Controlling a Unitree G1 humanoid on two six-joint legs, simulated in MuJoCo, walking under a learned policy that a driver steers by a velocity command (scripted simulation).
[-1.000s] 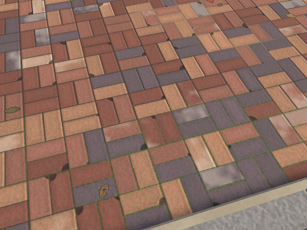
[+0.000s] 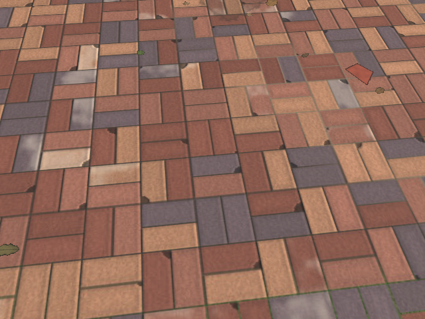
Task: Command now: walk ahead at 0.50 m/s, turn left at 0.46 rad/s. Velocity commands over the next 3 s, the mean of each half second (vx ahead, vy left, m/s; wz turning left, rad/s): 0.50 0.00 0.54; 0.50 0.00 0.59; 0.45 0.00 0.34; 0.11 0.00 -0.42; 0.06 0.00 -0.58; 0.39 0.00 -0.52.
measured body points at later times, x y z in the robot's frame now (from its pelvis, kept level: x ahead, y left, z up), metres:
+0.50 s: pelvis +0.31 +0.02 -0.06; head +0.35 +0.02 +0.39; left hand +0.48 +0.29 -0.15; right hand +0.35 -0.26 -0.19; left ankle +0.16 +0.07 -0.79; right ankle +0.49 -0.06 -0.77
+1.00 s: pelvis +0.54 +0.10 -0.05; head +0.57 +0.13 +0.40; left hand +0.37 +0.31 -0.19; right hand +0.84 +0.04 -0.15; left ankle +0.59 +0.26 -0.76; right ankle +0.49 -0.06 -0.79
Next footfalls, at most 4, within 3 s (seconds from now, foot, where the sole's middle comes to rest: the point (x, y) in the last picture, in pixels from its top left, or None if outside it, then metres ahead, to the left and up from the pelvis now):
0.06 left None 0.20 0.07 -0.82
0.52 right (243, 301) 0.53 -0.04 -0.82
1.06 left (148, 263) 0.63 0.28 -0.82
1.58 right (137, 186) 0.94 0.38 -0.82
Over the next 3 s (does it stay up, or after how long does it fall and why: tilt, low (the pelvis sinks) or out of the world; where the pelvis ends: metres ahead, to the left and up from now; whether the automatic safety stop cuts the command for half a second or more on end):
stays up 1.00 0.37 -0.05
